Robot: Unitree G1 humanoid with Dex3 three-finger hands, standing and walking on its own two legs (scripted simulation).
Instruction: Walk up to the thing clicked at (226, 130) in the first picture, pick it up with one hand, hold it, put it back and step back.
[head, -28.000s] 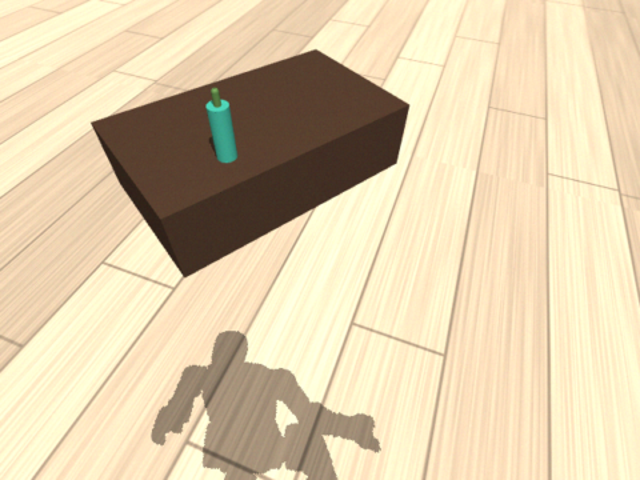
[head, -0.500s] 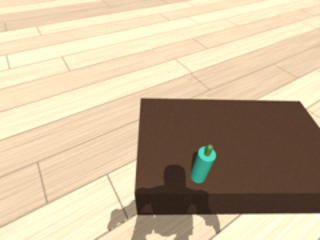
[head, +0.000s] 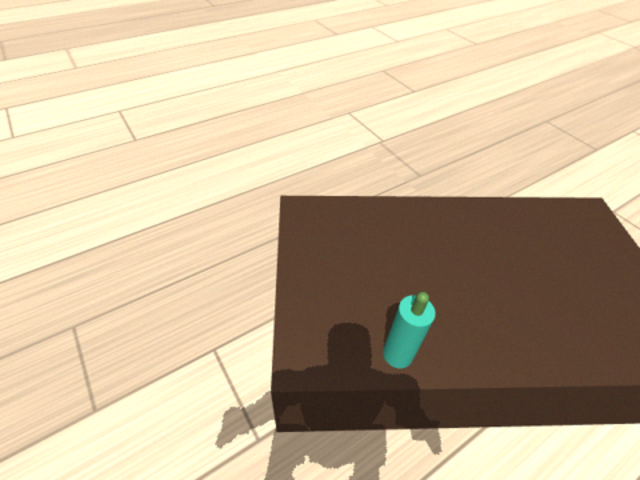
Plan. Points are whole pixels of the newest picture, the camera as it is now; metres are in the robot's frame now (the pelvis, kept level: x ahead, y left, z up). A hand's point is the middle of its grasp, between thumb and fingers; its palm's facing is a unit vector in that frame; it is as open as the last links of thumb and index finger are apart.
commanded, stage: stand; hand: right
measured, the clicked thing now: (409, 327) +0.49 -0.21 -0.32
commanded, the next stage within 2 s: step back in 0.60 s
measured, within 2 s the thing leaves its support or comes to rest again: neither
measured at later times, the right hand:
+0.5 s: hand out of the picture +0.06 -0.25 -0.16, palm faces -0.02 +0.94 -0.33, open 7.4 cm
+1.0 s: hand out of the picture +0.04 -0.27 -0.17, palm faces -0.02 +0.93 -0.37, open 7.4 cm
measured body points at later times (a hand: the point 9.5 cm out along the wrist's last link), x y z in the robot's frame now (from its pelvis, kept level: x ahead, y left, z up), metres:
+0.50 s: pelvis +0.00 +0.00 +0.00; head +0.01 +0.00 +0.45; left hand +0.06 +0.30 -0.14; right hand +0.06 -0.30 -0.14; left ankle -0.01 +0.13 -0.75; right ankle +0.00 -0.14 -0.75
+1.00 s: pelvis -0.07 +0.01 -0.02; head +0.01 +0.00 +0.42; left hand +0.05 +0.32 -0.14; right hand +0.04 -0.31 -0.15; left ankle -0.11 +0.12 -0.70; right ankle +0.00 -0.14 -0.75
